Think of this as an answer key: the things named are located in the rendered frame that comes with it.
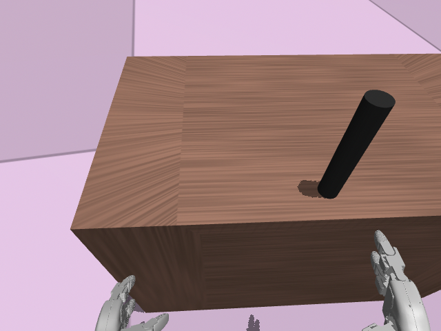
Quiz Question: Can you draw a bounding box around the left robot hand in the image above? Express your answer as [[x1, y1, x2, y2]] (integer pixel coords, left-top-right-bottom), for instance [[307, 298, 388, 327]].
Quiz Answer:
[[95, 275, 169, 331]]

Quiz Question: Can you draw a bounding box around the right robot hand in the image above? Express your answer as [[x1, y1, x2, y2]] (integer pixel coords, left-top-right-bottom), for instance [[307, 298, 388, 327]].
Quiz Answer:
[[362, 230, 431, 331]]

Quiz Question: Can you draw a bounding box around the can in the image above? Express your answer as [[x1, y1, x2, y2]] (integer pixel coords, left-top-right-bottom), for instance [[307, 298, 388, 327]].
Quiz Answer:
[[318, 90, 396, 199]]

